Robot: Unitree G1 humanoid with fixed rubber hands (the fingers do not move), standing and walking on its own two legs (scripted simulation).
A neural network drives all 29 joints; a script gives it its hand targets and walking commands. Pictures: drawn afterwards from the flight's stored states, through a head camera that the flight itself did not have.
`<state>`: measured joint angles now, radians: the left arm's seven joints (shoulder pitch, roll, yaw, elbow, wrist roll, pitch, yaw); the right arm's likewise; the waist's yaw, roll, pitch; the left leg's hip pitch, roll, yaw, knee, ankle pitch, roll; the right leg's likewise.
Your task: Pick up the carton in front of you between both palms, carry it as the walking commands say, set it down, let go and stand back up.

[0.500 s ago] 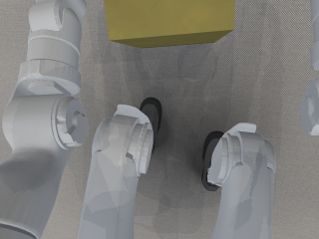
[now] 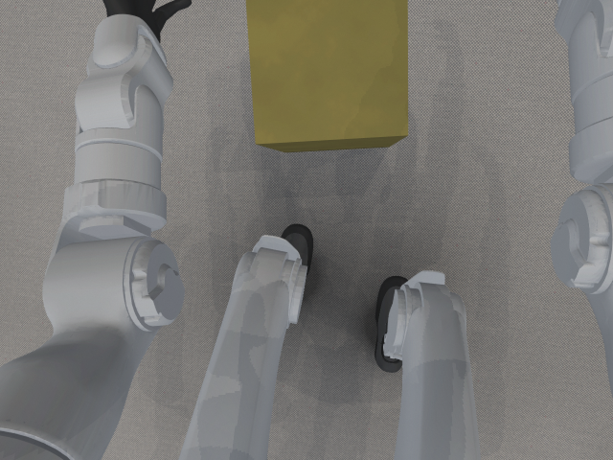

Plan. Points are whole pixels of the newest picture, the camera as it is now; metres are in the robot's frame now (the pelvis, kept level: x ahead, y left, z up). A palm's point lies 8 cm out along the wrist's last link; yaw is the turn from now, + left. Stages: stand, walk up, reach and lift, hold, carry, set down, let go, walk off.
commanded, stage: set down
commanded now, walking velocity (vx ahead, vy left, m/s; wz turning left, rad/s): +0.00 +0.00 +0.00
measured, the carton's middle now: (331, 84) +0.53 +0.09 -0.39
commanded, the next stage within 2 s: let go in 0.32 s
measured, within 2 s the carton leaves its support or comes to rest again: neither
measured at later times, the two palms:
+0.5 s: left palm out of the picture +0.48 +0.26 +0.03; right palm out of the picture +0.59 -0.13 +0.03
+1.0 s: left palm out of the picture +0.32 +0.27 +0.14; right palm out of the picture +0.41 -0.16 +0.13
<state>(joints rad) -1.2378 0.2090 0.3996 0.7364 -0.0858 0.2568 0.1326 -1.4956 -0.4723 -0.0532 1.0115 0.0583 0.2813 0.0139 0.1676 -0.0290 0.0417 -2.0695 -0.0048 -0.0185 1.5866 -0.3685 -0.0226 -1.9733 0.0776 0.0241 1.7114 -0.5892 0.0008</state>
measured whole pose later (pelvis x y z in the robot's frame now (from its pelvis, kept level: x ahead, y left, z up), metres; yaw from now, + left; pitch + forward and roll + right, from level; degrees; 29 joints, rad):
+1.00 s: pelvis +0.08 +0.02 +0.23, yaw +0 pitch +22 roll -1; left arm -0.10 0.20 0.08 0.48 -0.01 0.05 -0.09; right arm -0.29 -0.16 -0.18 0.62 -0.08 0.05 -0.03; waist 0.11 0.01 -0.01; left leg -0.83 -0.02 -0.01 0.67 -0.21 0.02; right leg -0.72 0.03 0.06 0.70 -0.35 0.02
